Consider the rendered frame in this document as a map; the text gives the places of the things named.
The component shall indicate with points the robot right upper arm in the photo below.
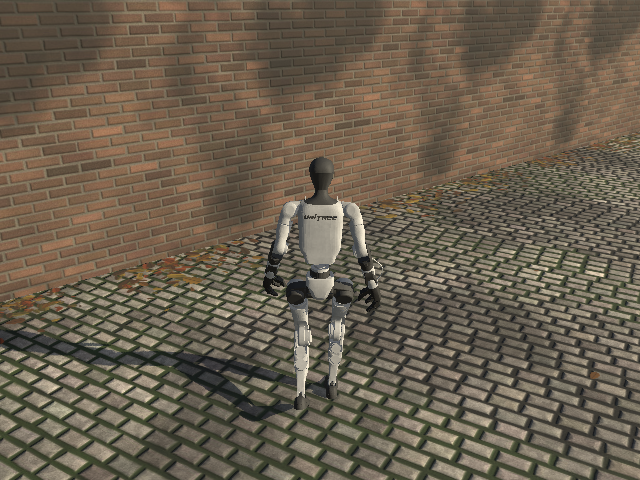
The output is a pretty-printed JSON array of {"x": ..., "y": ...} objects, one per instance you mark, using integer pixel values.
[{"x": 352, "y": 211}]

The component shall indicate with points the right robot thigh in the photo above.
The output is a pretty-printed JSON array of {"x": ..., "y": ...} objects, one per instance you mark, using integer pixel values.
[{"x": 343, "y": 296}]

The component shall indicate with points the robot left forearm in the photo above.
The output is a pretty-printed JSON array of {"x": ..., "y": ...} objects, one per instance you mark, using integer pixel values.
[{"x": 272, "y": 263}]

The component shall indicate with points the robot left upper arm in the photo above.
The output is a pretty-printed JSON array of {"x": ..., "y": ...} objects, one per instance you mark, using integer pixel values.
[{"x": 289, "y": 210}]

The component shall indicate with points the robot right forearm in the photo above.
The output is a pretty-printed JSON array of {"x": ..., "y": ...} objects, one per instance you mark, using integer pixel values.
[{"x": 368, "y": 270}]

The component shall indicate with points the right robot shin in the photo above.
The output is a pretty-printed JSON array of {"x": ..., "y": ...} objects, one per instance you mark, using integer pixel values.
[{"x": 334, "y": 356}]

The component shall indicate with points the robot left hand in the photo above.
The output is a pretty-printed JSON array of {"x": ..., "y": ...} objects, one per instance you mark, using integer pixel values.
[{"x": 278, "y": 281}]

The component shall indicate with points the robot right hand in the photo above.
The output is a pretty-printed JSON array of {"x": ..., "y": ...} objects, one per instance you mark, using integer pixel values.
[{"x": 375, "y": 295}]

